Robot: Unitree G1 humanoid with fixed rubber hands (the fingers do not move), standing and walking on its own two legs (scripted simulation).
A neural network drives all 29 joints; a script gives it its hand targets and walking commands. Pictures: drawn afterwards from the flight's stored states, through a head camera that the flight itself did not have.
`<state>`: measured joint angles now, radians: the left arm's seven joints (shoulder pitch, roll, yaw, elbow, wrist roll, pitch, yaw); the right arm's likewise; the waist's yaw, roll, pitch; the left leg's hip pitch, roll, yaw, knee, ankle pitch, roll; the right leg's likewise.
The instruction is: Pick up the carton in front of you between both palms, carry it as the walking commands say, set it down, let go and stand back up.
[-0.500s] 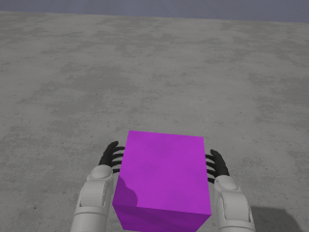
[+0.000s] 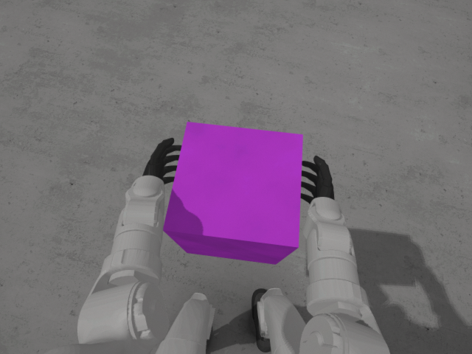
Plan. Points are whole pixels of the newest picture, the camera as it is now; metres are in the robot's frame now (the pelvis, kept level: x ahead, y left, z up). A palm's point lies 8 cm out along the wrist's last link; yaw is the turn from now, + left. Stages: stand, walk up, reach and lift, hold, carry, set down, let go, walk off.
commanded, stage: set down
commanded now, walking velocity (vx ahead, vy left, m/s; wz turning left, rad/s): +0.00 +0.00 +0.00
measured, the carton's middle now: (236, 202) +0.39 +0.02 -0.13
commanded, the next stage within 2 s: none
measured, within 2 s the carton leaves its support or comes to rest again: rests again in 1.92 s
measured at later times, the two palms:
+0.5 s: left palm (189, 180) +0.47 +0.13 -0.20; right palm (310, 208) +0.41 -0.16 -0.21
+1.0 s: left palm (205, 189) +0.51 +0.11 -0.37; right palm (302, 218) +0.43 -0.18 -0.37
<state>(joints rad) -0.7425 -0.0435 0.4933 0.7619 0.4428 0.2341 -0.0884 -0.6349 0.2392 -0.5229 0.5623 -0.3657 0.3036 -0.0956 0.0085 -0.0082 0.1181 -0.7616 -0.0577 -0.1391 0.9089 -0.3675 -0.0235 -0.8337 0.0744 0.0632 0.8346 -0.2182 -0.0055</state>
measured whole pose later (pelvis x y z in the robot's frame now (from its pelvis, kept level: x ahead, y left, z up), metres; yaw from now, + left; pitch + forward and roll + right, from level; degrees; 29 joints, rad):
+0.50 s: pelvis +0.01 +0.04 -0.13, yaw +0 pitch +43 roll +1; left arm -0.86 -0.05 0.36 0.73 0.22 0.21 0.03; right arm -0.71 0.12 -0.50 0.49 -0.22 0.26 -0.07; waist -0.05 0.05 -0.24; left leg -1.67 -0.13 -0.06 1.46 -0.54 0.00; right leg -1.75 0.08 0.14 1.38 -0.39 0.08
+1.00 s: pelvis -0.03 +0.03 -0.25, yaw +1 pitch +48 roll +0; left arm -1.24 0.10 0.27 0.91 0.17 0.23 0.06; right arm -1.01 0.04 -0.58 0.57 -0.17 0.27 -0.09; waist -0.10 0.05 -0.05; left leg -2.09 -0.18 -0.07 1.84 -0.59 -0.04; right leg -2.16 0.10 0.10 1.75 -0.43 0.10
